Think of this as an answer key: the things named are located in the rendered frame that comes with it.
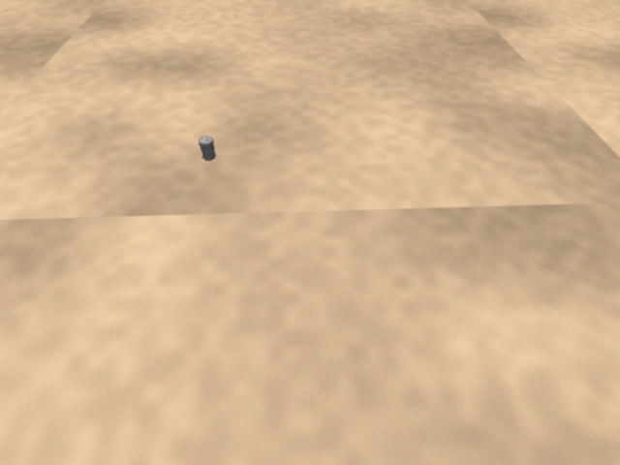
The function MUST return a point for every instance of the cup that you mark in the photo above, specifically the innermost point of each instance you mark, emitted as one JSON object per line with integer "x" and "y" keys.
{"x": 207, "y": 147}

